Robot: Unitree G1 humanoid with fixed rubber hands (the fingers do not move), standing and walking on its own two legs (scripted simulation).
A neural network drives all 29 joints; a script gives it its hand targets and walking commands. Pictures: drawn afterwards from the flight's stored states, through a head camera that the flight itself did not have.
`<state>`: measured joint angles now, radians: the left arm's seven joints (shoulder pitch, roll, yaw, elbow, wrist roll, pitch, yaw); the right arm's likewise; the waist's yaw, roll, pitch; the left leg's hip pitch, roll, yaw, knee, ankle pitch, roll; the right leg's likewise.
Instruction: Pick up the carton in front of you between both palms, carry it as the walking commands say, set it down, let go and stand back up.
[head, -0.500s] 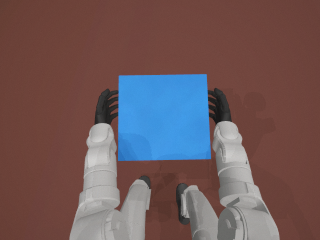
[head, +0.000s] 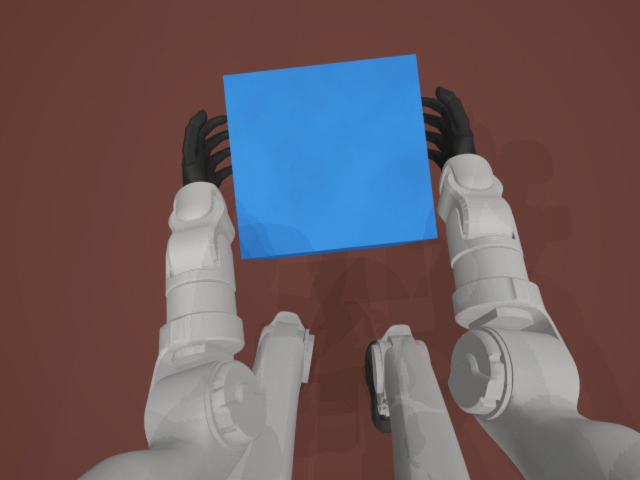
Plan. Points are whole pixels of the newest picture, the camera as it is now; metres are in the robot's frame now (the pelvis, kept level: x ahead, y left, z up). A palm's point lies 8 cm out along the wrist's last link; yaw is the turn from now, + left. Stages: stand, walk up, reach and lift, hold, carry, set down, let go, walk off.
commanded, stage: set down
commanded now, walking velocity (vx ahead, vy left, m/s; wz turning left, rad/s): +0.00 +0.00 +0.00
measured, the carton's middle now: (328, 179) +0.47 +0.05 -0.16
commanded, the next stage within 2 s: none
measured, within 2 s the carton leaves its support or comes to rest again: rests again in 1.36 s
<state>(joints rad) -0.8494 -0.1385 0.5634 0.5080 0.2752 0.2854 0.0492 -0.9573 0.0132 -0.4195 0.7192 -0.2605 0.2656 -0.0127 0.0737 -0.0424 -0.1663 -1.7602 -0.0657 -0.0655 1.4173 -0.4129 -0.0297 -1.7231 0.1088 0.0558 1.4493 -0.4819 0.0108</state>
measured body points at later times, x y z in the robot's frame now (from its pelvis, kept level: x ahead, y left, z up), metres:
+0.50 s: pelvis -0.02 -0.01 -0.12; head +0.31 -0.01 +0.19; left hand +0.46 +0.21 -0.24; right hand +0.54 -0.08 -0.25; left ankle +0.09 +0.12 -0.55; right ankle +0.07 -0.11 -0.55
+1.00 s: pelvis -0.02 -0.01 -0.19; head +0.36 -0.01 +0.06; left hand +0.48 +0.22 -0.35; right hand +0.58 -0.06 -0.36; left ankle +0.09 +0.12 -0.55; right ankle +0.07 -0.11 -0.55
